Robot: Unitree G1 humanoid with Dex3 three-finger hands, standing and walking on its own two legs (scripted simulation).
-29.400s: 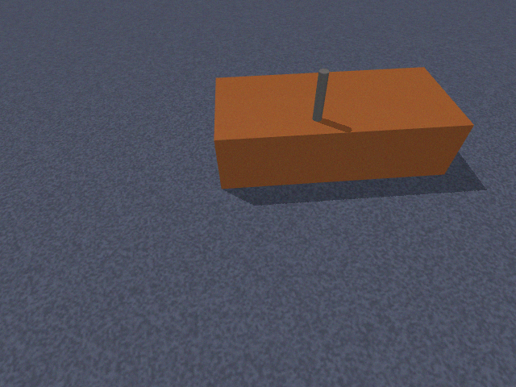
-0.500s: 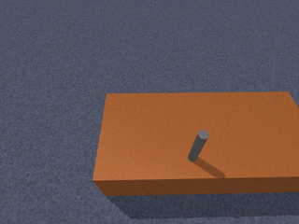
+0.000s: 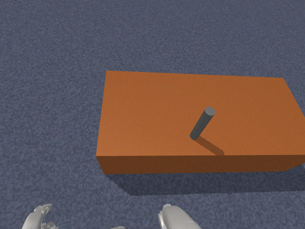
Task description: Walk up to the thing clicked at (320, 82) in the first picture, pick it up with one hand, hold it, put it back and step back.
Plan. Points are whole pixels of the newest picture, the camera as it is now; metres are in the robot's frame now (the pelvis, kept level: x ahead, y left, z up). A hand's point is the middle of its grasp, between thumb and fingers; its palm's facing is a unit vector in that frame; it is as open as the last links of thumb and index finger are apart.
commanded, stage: step back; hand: right
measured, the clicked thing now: (201, 125) +0.56 -0.27 -0.31
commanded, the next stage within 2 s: none
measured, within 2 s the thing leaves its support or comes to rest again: neither
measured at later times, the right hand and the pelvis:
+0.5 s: hand out of the picture +0.00 -0.27 -0.14, palm faces +0.04 +0.93 -0.37, open 7.4 cm; pelvis -0.10 +0.00 +0.00, yaw -5 degrees
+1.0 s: hand out of the picture -0.14 -0.28 -0.12, palm faces +0.04 +0.89 -0.45, open 7.4 cm; pelvis -0.24 +0.00 +0.00, yaw -7 degrees
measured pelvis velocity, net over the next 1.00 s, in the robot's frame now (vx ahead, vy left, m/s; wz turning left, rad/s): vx -0.24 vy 0.00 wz -0.13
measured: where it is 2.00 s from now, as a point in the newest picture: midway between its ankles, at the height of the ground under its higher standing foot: outside the picture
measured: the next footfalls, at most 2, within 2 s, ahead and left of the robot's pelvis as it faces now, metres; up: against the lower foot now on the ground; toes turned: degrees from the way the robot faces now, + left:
right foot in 0.28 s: -0.03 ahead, -0.12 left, +0.00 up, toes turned -1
left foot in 0.64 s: -0.12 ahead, +0.13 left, +0.00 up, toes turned -4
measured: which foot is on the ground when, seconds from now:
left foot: down 0.00-0.32, up 0.34-0.62, down 0.64-1.00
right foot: up 0.00-0.26, down 0.28-0.66, up 0.68-1.00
